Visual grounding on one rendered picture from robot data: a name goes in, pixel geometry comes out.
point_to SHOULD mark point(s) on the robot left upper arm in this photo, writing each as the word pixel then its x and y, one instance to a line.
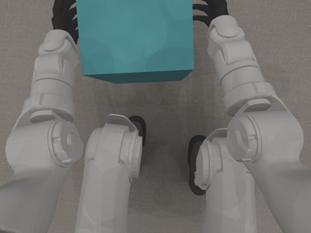
pixel 41 155

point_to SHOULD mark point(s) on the left robot hand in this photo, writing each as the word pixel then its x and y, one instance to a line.
pixel 62 17

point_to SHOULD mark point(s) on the carton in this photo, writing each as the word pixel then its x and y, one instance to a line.
pixel 136 41

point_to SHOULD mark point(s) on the left robot thigh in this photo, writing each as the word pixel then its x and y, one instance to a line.
pixel 107 179

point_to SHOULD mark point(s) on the robot right forearm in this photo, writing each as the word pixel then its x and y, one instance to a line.
pixel 239 74

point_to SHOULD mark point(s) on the robot right upper arm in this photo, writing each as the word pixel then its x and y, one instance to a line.
pixel 269 144

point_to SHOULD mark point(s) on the robot left forearm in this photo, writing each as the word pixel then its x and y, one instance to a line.
pixel 53 80

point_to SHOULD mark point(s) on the right robot hand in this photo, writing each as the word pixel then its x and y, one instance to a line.
pixel 215 8

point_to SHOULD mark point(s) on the robot thigh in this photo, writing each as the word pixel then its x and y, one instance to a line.
pixel 230 195
pixel 107 179

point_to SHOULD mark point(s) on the right robot thigh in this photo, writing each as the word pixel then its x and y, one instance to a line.
pixel 230 195

